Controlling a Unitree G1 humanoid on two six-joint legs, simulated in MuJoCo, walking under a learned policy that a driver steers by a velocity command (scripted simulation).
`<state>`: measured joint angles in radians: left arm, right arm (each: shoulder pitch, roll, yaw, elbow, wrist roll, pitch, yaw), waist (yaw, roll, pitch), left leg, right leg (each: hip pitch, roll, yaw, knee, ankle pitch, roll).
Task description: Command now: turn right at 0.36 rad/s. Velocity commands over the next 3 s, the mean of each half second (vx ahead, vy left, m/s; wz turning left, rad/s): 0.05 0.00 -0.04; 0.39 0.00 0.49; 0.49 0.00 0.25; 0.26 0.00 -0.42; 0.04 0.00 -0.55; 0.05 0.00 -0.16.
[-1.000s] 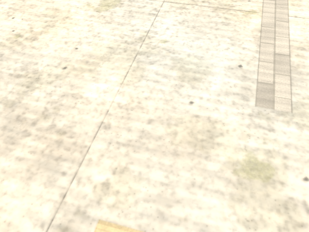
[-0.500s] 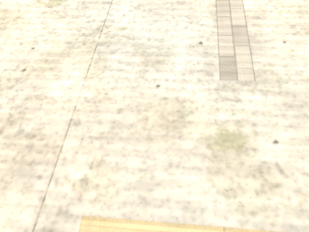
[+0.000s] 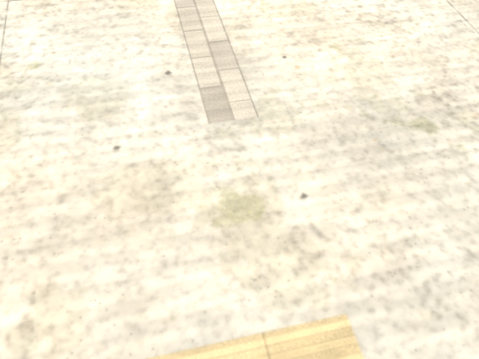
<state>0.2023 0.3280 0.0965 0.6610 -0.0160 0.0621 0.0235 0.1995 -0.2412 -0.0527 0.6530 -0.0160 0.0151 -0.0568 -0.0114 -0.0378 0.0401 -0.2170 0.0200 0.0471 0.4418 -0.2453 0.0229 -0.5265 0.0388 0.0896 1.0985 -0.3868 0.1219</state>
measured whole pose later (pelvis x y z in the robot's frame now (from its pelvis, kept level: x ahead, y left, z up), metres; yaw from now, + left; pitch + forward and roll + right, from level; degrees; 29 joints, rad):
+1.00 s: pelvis +0.17 +0.06 +0.00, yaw +19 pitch +2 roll -2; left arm 0.01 0.29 0.06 0.66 0.00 -0.10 -0.04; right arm 0.44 -0.27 -0.03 0.74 0.02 -0.04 -0.03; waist -0.08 -0.04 0.04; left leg 0.01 -0.04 -0.13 0.27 -0.31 0.07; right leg -0.65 -0.02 0.06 0.61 0.05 0.04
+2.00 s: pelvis +0.61 +0.26 +0.00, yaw +9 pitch +1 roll +2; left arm 0.13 0.30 0.07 0.63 -0.01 0.05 -0.03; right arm 0.17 -0.30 -0.07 0.74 0.02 -0.03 -0.01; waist -0.04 -0.02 0.07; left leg -0.17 0.05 0.22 0.43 -0.27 0.00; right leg -0.50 -0.05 -0.02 0.70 -0.21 0.02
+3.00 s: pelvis +0.66 +0.28 -0.01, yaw -10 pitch -1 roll +0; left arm 0.27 0.24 0.04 0.72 0.00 0.01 0.02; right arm 0.22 -0.27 -0.04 0.78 0.01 -0.03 0.00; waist 0.00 0.02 -0.01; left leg -0.30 0.00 0.02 0.71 -0.44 0.02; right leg -0.17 0.01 0.07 0.52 -0.34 -0.01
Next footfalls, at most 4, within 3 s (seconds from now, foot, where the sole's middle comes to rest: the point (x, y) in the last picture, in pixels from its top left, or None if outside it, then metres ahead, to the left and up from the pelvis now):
0.16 right None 0.03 -0.14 -0.78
0.66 left None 0.07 0.12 -0.78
1.14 right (223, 356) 0.48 0.03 -0.78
1.60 left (99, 310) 0.60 0.39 -0.78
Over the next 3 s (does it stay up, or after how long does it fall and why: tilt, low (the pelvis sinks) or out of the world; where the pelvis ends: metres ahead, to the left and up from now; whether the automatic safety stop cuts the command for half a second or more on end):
stays up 0.66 0.28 -0.01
